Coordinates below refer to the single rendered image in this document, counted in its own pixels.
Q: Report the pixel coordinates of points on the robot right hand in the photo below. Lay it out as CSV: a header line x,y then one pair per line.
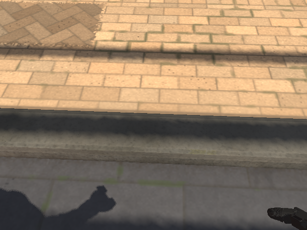
x,y
296,217

